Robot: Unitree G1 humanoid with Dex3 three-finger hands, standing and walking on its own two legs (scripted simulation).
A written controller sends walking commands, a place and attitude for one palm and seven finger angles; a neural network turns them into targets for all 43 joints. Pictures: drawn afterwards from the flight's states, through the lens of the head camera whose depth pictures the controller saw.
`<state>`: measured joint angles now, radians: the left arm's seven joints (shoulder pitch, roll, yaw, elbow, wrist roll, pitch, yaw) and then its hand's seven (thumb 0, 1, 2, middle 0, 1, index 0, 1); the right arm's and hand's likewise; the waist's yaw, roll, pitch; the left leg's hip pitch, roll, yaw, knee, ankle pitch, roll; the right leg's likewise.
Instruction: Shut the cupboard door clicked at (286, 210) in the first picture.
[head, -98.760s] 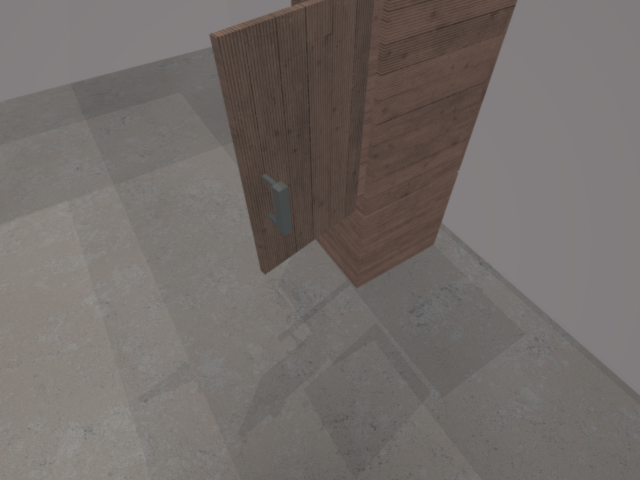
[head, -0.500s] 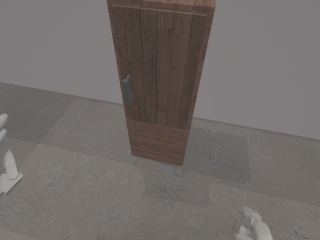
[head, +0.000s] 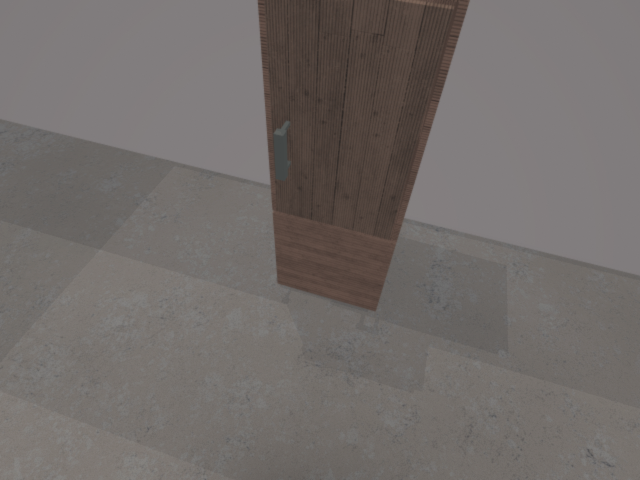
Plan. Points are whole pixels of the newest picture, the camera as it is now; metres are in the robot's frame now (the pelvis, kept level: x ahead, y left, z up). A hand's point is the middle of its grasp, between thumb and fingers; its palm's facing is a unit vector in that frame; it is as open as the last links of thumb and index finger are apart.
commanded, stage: let the arm hang, fingers relaxed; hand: left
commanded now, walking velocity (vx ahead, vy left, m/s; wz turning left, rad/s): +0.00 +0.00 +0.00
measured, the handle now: (284, 150) +0.83 +0.14 -0.10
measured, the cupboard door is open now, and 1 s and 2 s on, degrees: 0 0 0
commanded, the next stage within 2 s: look to check the result in 0.58 s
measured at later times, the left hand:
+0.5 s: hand out of the picture +0.04 +0.19 -0.17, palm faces -0.01 -0.97 -0.23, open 7.4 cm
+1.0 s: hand out of the picture +0.06 +0.19 -0.16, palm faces -0.02 -0.96 -0.26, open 7.4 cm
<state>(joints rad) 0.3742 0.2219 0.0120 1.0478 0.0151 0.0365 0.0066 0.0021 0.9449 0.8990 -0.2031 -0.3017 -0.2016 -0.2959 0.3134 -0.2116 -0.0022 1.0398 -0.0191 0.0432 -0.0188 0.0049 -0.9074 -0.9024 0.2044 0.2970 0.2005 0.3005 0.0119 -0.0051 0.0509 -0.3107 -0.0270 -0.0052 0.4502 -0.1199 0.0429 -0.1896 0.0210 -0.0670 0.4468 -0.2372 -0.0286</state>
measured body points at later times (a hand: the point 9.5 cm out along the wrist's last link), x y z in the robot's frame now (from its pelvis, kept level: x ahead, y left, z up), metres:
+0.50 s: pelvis +0.01 +0.00 +0.00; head +0.00 +0.00 +0.45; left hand +0.04 +0.24 -0.15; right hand +0.02 -0.26 -0.15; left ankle +0.08 +0.09 -0.74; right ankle +0.00 -0.11 -0.74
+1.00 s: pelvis +0.04 -0.01 +0.01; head +0.05 -0.02 +0.46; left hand +0.06 +0.24 -0.14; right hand +0.07 -0.26 -0.15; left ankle +0.08 +0.09 -0.74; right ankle +0.00 -0.11 -0.74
